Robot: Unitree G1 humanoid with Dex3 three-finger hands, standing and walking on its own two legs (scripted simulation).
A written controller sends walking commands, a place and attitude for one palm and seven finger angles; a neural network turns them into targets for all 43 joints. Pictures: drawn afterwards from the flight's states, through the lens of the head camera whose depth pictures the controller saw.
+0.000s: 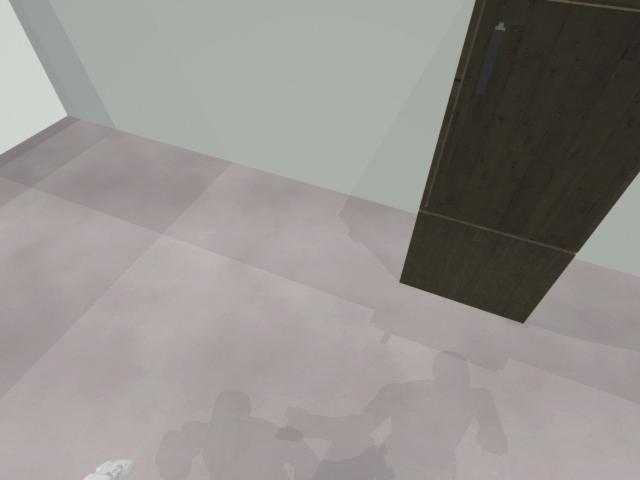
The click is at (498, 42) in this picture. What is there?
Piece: cupboard door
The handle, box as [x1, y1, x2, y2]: [475, 22, 504, 94]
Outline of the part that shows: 502,22 499,22 499,24 495,27 475,92 477,93 483,93 504,31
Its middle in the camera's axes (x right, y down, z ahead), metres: +0.36 -0.39 +0.83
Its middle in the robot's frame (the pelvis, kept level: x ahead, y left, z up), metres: +0.91 -0.31 +0.14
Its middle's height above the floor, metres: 0.91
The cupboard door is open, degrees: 0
